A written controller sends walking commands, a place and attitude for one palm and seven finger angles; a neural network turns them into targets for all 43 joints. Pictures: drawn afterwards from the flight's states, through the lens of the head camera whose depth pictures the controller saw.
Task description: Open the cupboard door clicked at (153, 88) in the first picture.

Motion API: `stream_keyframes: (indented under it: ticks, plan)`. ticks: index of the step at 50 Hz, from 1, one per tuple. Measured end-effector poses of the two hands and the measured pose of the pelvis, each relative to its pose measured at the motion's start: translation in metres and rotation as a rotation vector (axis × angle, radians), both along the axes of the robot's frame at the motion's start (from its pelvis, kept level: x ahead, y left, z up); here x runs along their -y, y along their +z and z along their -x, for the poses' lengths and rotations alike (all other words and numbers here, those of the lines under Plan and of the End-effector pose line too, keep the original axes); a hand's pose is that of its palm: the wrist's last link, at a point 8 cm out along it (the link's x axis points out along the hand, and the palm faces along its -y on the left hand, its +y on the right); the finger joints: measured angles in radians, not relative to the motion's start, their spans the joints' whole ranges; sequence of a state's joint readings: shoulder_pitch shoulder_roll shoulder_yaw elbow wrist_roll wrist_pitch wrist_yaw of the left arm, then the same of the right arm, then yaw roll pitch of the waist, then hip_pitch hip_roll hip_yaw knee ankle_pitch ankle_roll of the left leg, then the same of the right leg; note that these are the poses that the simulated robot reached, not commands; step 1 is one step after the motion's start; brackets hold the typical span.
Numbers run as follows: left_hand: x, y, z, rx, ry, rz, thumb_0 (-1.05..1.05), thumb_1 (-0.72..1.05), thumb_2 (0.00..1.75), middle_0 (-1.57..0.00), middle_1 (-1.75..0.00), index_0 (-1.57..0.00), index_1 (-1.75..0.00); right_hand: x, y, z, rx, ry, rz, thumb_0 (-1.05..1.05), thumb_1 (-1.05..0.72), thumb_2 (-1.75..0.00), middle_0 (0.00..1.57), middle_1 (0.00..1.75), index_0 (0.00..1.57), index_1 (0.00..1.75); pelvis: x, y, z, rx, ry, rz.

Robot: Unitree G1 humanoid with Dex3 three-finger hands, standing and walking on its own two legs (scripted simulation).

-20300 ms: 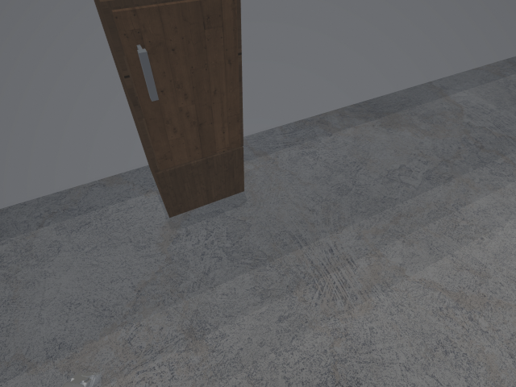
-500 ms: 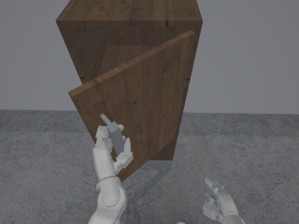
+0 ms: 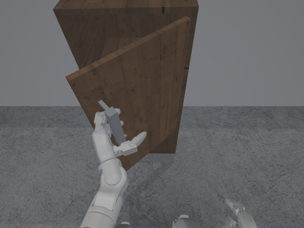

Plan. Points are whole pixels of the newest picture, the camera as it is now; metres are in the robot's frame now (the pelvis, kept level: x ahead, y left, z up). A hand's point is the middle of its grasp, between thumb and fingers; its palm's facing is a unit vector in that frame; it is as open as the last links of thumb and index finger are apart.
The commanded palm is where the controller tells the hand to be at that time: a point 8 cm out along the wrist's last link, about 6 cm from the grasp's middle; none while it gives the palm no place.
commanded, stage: open thumb and fingers to let go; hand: left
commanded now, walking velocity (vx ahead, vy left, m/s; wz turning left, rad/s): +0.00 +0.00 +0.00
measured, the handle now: (112, 124) +0.38 +0.12 +0.05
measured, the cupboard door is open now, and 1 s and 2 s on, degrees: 43 45 45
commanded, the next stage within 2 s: slide the hand sideways off the handle in 0.40 s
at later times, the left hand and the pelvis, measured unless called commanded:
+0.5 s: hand (125, 136) +0.34 +0.08 +0.05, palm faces +0.33 -0.94 -0.01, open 14.7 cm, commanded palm +0.30 +0.12 +0.05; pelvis -0.01 +0.03 -0.01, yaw -1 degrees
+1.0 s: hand (120, 156) +0.29 +0.08 +0.05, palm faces -0.10 -0.99 -0.01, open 16.3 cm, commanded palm +0.26 +0.15 +0.05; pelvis +0.00 +0.04 -0.01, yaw -2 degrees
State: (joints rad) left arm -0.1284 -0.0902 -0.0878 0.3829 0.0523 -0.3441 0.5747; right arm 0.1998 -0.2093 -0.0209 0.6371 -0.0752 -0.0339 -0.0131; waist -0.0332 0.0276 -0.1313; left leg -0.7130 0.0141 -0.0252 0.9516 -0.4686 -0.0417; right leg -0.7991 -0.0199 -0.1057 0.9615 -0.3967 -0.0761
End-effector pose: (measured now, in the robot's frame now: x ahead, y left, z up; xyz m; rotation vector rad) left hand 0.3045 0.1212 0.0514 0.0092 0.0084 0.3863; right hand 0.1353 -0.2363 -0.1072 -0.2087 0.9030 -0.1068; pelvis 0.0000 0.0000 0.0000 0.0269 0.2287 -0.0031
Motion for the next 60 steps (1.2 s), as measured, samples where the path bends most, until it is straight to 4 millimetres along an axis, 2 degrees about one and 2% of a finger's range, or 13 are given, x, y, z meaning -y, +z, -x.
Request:
stream_keyframes:
  ticks: [6, 14, 18, 27, 32, 36, 40, 47, 60]
  plan:
    - [0.001, -0.001, -0.001, 0.010, -0.001, 0.004, 0.00, -0.30, 0.39, -0.31, -1.20, -0.31, -1.20, -0.013, 0.001, 0.003, 0.018, 0.009, -0.005, 0.01, -0.91, -0.89, 0.20, 0.30, 0.20, 0.30, -0.009, -0.002, 0.007, 0.003, -0.006, 0.005]
    - [0.002, -0.001, -0.002, 0.015, -0.020, 0.003, -0.01, -0.46, 0.32, -0.27, -0.94, -0.27, -0.94, -0.033, 0.002, 0.001, 0.029, 0.028, -0.011, 0.01, -0.91, -0.89, 0.20, 0.30, 0.20, 0.30, -0.022, -0.004, 0.010, 0.001, -0.012, 0.014]
    - [0.003, -0.001, -0.002, 0.017, -0.037, -0.001, -0.01, -0.48, 0.31, -0.28, -0.80, -0.27, -0.80, -0.041, 0.002, 0.000, 0.029, 0.035, -0.014, 0.01, -0.90, -0.89, 0.20, 0.30, 0.20, 0.30, -0.027, -0.005, 0.010, 0.001, -0.014, 0.018]
    - [-0.002, -0.002, 0.000, 0.018, -0.065, -0.012, -0.01, -0.50, 0.30, -0.39, -0.63, -0.36, -0.64, -0.053, 0.000, -0.002, 0.024, 0.055, -0.020, 0.01, -0.90, -0.89, 0.20, 0.30, 0.20, 0.30, -0.036, -0.006, 0.010, -0.001, -0.012, 0.025]
    - [-0.014, -0.003, 0.007, 0.049, -0.387, -0.099, -0.01, -0.49, 0.30, -0.30, -0.49, -0.23, -0.50, -0.053, 0.000, 0.002, 0.036, 0.046, -0.024, 0.01, -0.90, -0.89, 0.20, 0.30, 0.20, 0.30, -0.039, -0.008, 0.011, 0.009, -0.001, 0.028]
    - [-0.016, -0.002, 0.011, 0.027, -0.542, -0.046, -0.01, -0.50, 0.30, -0.24, -0.40, -0.16, -0.41, -0.052, 0.004, 0.006, 0.054, 0.021, -0.029, 0.01, -0.90, -0.89, 0.20, 0.30, 0.20, 0.30, -0.044, -0.006, 0.011, 0.027, -0.003, 0.032]
    - [-0.014, 0.000, 0.014, 0.016, -0.509, 0.032, -0.01, -0.50, 0.30, -0.19, -0.35, -0.15, -0.35, -0.051, 0.010, 0.006, 0.077, 0.016, -0.032, 0.01, -0.91, -0.89, 0.20, 0.30, 0.20, 0.30, -0.046, -0.004, 0.008, 0.027, -0.013, 0.026]
    - [-0.014, 0.001, 0.027, 0.051, -0.488, 0.009, -0.01, -0.50, 0.30, -0.14, -0.31, -0.16, -0.32, -0.051, 0.017, -0.005, 0.111, 0.031, -0.034, 0.01, -0.90, -0.89, 0.20, 0.30, 0.20, 0.30, -0.044, -0.006, 0.003, 0.019, -0.025, 0.021]
    - [-0.041, 0.001, 0.058, 0.022, -0.448, -0.006, -0.01, -0.50, 0.30, -0.15, -0.30, -0.15, -0.30, -0.051, 0.022, -0.039, 0.179, 0.065, -0.036, 0.01, -0.90, -0.89, 0.20, 0.30, 0.20, 0.30, -0.036, -0.010, -0.005, 0.011, -0.007, 0.026]
